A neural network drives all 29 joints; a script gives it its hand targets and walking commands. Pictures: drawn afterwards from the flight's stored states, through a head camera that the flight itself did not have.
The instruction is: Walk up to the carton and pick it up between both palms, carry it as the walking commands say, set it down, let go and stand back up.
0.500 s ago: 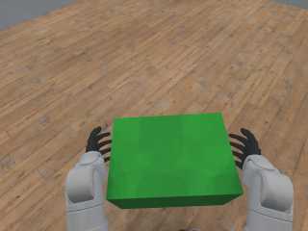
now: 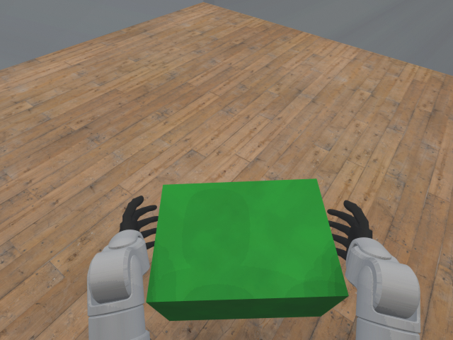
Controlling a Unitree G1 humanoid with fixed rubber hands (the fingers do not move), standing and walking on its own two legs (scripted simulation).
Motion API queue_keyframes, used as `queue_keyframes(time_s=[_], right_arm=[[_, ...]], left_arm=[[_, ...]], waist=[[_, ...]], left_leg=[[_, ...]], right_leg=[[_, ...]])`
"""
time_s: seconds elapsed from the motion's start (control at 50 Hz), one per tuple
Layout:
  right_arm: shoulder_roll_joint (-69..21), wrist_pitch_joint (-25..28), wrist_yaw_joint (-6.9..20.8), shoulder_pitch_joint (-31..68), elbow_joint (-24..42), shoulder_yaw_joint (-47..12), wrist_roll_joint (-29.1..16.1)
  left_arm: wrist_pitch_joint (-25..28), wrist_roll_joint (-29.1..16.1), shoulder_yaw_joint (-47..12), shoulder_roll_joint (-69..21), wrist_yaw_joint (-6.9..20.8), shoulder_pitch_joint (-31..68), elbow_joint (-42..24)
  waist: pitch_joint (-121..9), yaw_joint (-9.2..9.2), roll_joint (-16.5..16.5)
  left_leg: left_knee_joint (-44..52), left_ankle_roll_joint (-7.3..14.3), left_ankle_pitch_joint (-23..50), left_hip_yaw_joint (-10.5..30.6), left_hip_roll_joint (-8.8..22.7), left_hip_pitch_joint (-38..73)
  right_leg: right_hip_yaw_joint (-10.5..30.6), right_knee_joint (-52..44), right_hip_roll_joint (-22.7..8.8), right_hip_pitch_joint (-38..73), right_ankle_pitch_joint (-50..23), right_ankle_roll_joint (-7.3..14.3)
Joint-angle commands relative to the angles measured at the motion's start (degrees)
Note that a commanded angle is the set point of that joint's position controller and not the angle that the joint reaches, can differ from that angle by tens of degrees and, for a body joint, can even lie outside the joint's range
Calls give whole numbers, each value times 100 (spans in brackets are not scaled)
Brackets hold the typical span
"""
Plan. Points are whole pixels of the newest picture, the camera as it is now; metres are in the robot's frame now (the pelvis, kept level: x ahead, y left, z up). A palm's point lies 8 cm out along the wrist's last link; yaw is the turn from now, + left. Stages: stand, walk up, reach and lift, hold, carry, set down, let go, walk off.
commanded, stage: carry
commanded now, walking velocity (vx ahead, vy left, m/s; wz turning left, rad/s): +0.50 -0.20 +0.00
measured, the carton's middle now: (242, 250) +0.30 +0.00 +0.00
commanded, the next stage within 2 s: none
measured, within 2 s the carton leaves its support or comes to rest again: neither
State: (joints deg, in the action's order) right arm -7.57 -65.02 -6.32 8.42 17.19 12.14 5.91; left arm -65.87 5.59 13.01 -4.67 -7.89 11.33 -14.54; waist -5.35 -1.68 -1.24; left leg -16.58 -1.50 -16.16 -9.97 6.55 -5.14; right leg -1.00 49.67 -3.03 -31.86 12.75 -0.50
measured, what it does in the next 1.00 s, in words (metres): walks ahead: right foot, then left foot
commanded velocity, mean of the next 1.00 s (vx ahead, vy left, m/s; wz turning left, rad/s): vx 0.29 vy -0.12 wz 0.00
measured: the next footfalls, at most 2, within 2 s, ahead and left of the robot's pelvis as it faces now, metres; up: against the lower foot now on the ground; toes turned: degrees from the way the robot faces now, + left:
right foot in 0.16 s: +0.28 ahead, -0.19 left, +0.00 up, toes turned -8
left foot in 0.50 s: +0.39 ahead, -0.03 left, +0.00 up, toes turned +13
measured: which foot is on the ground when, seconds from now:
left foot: down 0.00-0.18, up 0.20-0.48, down 0.50-0.86, up 0.88-1.00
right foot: up 0.00-0.14, down 0.16-0.54, up 0.56-0.84, down 0.86-1.00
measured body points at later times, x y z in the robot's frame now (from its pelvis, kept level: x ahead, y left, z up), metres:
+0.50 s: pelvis +0.30 -0.11 -0.02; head +0.33 -0.08 +0.43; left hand +0.56 +0.10 +0.04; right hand +0.59 -0.27 +0.06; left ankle +0.35 -0.04 -0.75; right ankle +0.24 -0.18 -0.75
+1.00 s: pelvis +0.56 -0.20 -0.02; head +0.62 -0.19 +0.43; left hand +0.84 -0.01 +0.02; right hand +0.85 -0.38 +0.02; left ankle +0.45 -0.08 -0.71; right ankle +0.64 -0.30 -0.75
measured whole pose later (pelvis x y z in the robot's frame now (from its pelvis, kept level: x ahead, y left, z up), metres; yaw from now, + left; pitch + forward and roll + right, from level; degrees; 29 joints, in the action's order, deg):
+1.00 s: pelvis +0.56 -0.20 -0.02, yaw +2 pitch +5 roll -1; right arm -5.2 -64.3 -3.9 12.0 17.1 14.6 5.0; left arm -63.2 6.0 13.1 -8.1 -9.7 11.8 -16.6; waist 3.3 -0.9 1.5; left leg -48.4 -3.8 -31.2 -4.0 5.1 -18.1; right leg -10.6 25.5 -1.2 -24.3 5.9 2.2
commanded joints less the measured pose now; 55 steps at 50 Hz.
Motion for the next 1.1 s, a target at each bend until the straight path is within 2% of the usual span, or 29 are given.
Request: queue_keyframes(time_s=[0.0,0.06,0.1,0.12,0.14,0.16,0.18,0.22,0.28,0.34,0.4,0.46,0.48,0.5,0.52,0.54,0.56,0.6,0.66,0.76,0.8,0.82,0.84,0.86,0.88,0.9,0.94,1.02,1.08], right_arm=[[-4716,-110,2074,3243,363,-4428,-2641],[-4648,-123,2062,3058,423,-4405,-2596],[-4584,-157,2021,3073,579,-4416,-2561],[-4541,-174,2003,3122,615,-4444,-2555],[-4565,-195,2001,3108,580,-4510,-2526],[-4648,-232,2031,3156,467,-4627,-2585],[-4751,-205,2021,3204,435,-4634,-2648],[-4940,-42,2023,3394,576,-4730,-2770],[-5080,101,1960,3567,920,-4805,-2847],[-4867,162,1813,2991,926,-4699,-2551],[-4662,162,1751,2737,917,-4611,-2369],[-4582,74,1779,2487,580,-4526,-2293],[-4514,39,1806,2394,409,-4459,-2275],[-4498,12,1856,2233,138,-4352,-2213],[-4499,19,1847,2295,-73,-4261,-2112],[-4489,-15,1853,2482,-21,-4211,-2147],[-4554,-69,1881,2552,35,-4239,-2193],[-4748,-93,1945,2873,107,-4372,-2334],[-4847,-110,2050,3409,275,-4489,-2583],[-4707,-107,2071,3163,288,-4439,-2608],[-4674,-118,2023,3054,359,-4409,-2519],[-4677,-127,1997,3006,394,-4422,-2491],[-4672,-149,1984,2962,386,-4443,-2472],[-4781,-169,1987,2929,282,-4526,-2490],[-4805,-166,1967,3047,350,-4637,-2650],[-4861,-135,1940,2931,256,-4705,-2612],[-5037,-23,1965,3226,591,-4897,-2799],[-5037,112,1832,3392,1215,-5002,-2812],[-4767,98,1762,2859,1197,-4886,-2495]], left_arm=[[-77,-2368,-4618,-5179,1954,2909,-412],[-80,-2385,-4721,-5048,1920,3052,-642],[-80,-2404,-4689,-5009,1933,2754,-621],[-77,-2378,-4667,-5009,1959,2650,-600],[-86,-2324,-4621,-4910,1980,2621,-618],[-76,-2227,-4449,-4774,2010,2512,-401],[-47,-2200,-4375,-4794,2039,2395,-349],[42,-2357,-4552,-5157,2051,2672,-574],[179,-2507,-4578,-5309,2080,2913,-912],[203,-2608,-4681,-5042,2112,2615,-1028],[130,-2595,-4753,-4759,2135,2480,-1036],[1,-2558,-4871,-4574,2128,2605,-1002],[-66,-2517,-4906,-4538,2127,2683,-988],[-148,-2493,-4949,-4503,2143,2863,-968],[-255,-2581,-4942,-4523,2181,3128,-918],[-278,-2591,-4881,-4542,2196,3134,-738],[-267,-2519,-4750,-4646,2183,2799,-485],[-245,-2489,-4547,-5038,2184,2530,-92],[-144,-2440,-4532,-5237,2077,2687,-75],[-57,-2433,-4646,-5170,1938,3005,-524],[-60,-2470,-4673,-5163,1950,2863,-637],[-66,-2463,-4671,-5146,1978,2794,-650],[-79,-2419,-4622,-5097,2004,2577,-570],[-106,-2322,-4561,-5081,2013,2517,-510],[-66,-2245,-4460,-4851,2056,2446,-476],[-58,-2213,-4400,-4812,2107,2249,-345],[63,-2297,-4456,-5098,2098,2431,-643],[176,-2505,-4611,-5161,2091,2750,-1296],[131,-2476,-4729,-4894,2094,2402,-1270]], waist=[[-709,71,1354],[-1159,55,1802],[-1798,259,1148],[-2189,430,573],[-2353,448,-580],[-2284,414,-1534],[-2484,368,-1377],[-2259,332,-403],[-2288,288,-520],[-2346,263,-706],[-2063,234,-832],[-1879,115,-246],[-1931,35,389],[-1779,-67,1543],[-1425,-53,2363],[-1326,-69,1809],[-1168,-68,1008],[-1166,-42,553],[-990,65,767],[-1238,36,1736],[-1708,193,1316],[-1982,245,808],[-2405,331,-72],[-2373,315,-809],[-2815,320,-1030],[-2957,310,-912],[-2640,258,-765],[-2872,213,-918],[-2825,119,-409]], left_leg=[[382,273,3778,133,891,994],[-337,39,4836,-269,828,897],[-1715,-121,4054,-404,456,363],[-2830,-111,2861,-278,390,-519],[-4111,-62,429,-251,14,-1386],[-5062,-59,-1681,76,-528,-2869],[-5673,43,-1707,711,-267,-3316],[-5146,-3,-984,939,81,-3057],[-3572,-7,-768,719,87,-2414],[-2626,105,-699,481,-122,-2140],[-1644,216,90,169,-270,-1585],[-505,290,1035,-148,-321,-142],[-231,472,533,604,286,781],[391,1017,-505,2772,1741,1388],[223,1612,766,3937,2266,2145],[115,1592,1728,3786,2333,2244],[239,1345,2074,3255,2176,2053],[224,925,3064,2134,1771,1993],[-18,498,4943,773,1143,1578],[-406,94,5208,-298,584,994],[-1396,-199,4279,-469,323,604],[-2013,-323,3222,-312,225,-127],[-2963,-436,1187,-221,25,-1086],[-3671,-390,-1630,-87,-451,-1828],[-3952,-316,-1937,405,-426,-2411],[-4135,-244,-1938,664,-240,-2554],[-3192,-155,-1574,855,-98,-2100],[-1418,-13,-642,540,-249,-956],[-283,89,1209,575,12,50]], right_leg=[[-746,-1696,132,-8,-673,-44],[-1246,-2497,400,1298,-1206,47],[-1417,-2740,517,2835,-1191,186],[-827,-2507,48,3862,-674,347],[561,-2806,-968,4429,-417,619],[2086,-3250,-1710,5238,-1463,1205],[2390,-3269,-1979,5138,-1483,1432],[1312,-3316,-1533,4437,-2169,1166],[570,-3416,-1296,3746,-1836,1026],[480,-3425,-1364,3817,-1589,1201],[145,-3459,-1203,3427,-1309,1058],[-442,-2692,-694,2709,-1405,746],[-694,-1874,-419,1907,-1398,518],[-727,-563,-46,687,-515,271],[-50,289,211,-702,1209,215],[488,927,-19,-1262,1321,238],[640,1108,-46,-1392,1013,201],[571,832,-182,-1342,418,73],[-327,-146,136,-804,126,-93],[-1235,-2373,545,1037,-1133,-81],[-1259,-3001,440,2254,-2365,65],[-706,-2799,-73,3150,-3660,225],[311,-2352,-1001,4225,-5736,497],[890,-2278,-1407,4804,-7435,726],[1232,-2168,-1832,5550,-7185,1092],[1189,-2379,-1928,5420,-6202,1137],[740,-2671,-1578,4291,-5045,846],[265,-2710,-1504,3585,-3850,785],[-71,-2412,-1098,2940,-2857,430]])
